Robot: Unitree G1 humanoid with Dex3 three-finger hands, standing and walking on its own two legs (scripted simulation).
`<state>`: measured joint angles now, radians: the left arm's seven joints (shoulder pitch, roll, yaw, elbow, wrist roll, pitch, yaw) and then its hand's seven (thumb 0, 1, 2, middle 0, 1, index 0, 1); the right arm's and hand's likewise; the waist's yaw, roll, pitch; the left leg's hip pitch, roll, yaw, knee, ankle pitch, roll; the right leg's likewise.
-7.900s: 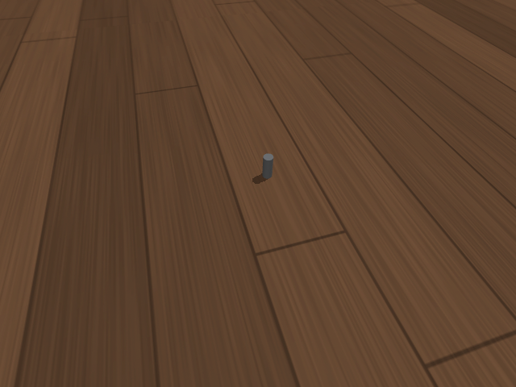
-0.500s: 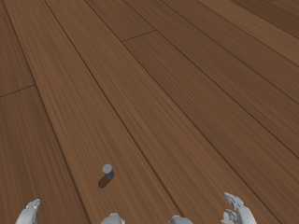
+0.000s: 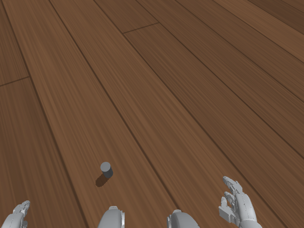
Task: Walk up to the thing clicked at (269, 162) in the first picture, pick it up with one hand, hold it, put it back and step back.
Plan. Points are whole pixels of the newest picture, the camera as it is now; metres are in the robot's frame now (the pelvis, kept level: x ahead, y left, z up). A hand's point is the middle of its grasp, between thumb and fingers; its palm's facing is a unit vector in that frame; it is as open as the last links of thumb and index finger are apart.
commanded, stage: go down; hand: left
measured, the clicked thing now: (107, 170) +0.43 +0.20 -0.62
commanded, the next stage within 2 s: approach in 1.96 s
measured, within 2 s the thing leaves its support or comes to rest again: neither
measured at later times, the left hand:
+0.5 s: hand (39, 210) +0.20 +0.31 -0.17, palm faces +0.15 -0.95 -0.26, open 17.1 cm
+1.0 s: hand (43, 184) +0.29 +0.36 -0.25, palm faces +0.15 -0.98 -0.14, open 17.1 cm
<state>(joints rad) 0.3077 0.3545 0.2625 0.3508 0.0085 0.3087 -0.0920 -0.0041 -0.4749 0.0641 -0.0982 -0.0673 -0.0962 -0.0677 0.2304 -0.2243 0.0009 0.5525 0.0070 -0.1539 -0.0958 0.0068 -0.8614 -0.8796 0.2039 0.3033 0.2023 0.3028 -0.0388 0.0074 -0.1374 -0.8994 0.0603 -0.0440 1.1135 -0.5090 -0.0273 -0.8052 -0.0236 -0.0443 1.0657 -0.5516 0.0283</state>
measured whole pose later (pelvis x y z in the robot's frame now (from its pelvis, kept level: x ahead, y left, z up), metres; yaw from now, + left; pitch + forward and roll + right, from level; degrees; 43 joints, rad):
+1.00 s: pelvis -0.08 +0.00 -0.22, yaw -4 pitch +33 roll -5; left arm -0.41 0.70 0.73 0.98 -0.16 -0.38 -0.59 -0.01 -0.45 0.10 -0.02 -0.06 -0.03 -0.05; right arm 0.08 -0.31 0.05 0.67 -0.04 -0.16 -0.04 0.01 -0.89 -0.89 0.21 0.30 0.20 0.30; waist -0.04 -0.02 -0.15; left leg -1.89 0.06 -0.12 1.95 -0.65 -0.04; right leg -1.79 0.00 -0.05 1.93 -0.72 0.02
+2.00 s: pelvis -0.10 +0.00 -0.32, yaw -8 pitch +31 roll -8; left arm -0.63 0.94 0.86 1.07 -0.18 -0.37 -0.71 -0.01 -0.46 0.08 -0.02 -0.09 -0.04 -0.06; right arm 0.09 -0.36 0.14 0.66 -0.06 -0.14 -0.01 0.00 -0.90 -0.89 0.21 0.30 0.20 0.30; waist -0.10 -0.05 -0.07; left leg -2.19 0.05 -0.19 2.29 -0.65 -0.04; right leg -2.05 0.03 -0.07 2.24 -0.73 0.04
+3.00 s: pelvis -0.10 +0.02 -0.41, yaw -17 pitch +14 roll -15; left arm -0.66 0.92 0.74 1.47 -0.13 -0.98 -0.27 -0.01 -0.54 0.11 -0.04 -0.14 -0.08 -0.11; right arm -0.18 -0.37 0.49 0.56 -0.34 0.01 0.08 0.00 -0.90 -0.89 0.21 0.30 0.21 0.30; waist -0.23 -0.28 0.27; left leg -2.25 0.04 -0.40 2.66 -0.71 -0.05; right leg -2.07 0.12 -0.19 2.47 -0.71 0.07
